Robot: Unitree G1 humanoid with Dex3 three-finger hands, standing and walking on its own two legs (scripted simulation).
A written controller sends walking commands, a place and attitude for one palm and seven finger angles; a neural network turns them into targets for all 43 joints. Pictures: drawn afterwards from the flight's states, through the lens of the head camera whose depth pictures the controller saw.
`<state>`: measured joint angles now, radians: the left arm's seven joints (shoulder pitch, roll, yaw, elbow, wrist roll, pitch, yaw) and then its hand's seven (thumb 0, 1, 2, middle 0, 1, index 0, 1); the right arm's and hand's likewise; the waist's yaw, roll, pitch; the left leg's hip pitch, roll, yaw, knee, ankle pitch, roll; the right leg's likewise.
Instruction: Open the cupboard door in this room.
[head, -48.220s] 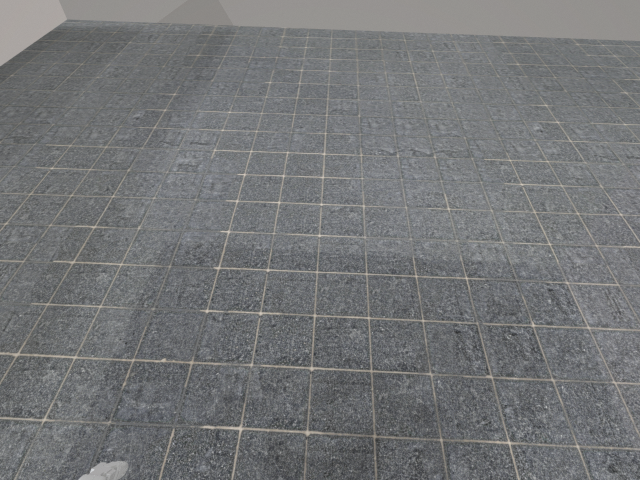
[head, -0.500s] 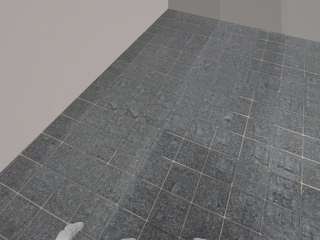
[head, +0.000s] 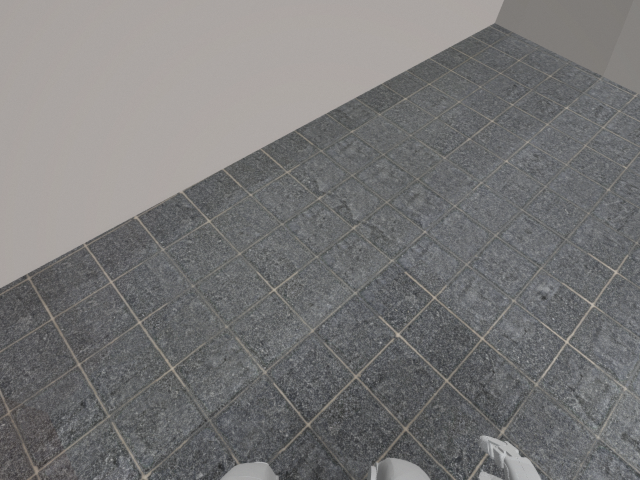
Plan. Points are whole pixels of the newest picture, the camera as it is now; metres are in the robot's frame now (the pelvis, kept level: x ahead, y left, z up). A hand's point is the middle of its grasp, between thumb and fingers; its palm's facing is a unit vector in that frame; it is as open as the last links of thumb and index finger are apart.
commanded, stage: turn to face it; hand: left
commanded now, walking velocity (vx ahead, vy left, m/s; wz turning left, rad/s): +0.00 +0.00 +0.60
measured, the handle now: out of the picture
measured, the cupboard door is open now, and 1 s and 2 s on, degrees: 46 46 46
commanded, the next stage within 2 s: none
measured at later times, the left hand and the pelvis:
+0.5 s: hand out of the picture +0.05 +0.15 -0.15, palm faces +0.27 -0.93 -0.24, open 7.4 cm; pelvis +0.02 -0.06 +0.01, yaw +17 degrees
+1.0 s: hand out of the picture +0.01 +0.17 -0.14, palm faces +0.54 -0.78 -0.31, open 7.4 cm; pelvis +0.04 -0.07 +0.00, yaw +35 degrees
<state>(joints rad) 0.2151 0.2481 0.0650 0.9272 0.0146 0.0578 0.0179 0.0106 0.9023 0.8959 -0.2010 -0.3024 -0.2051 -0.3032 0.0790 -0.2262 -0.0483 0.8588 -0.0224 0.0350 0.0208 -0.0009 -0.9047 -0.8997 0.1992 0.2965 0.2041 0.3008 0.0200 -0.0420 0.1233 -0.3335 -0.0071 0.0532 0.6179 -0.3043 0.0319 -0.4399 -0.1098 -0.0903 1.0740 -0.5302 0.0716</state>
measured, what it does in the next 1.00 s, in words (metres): steps on the spot, turning left: right foot, then left foot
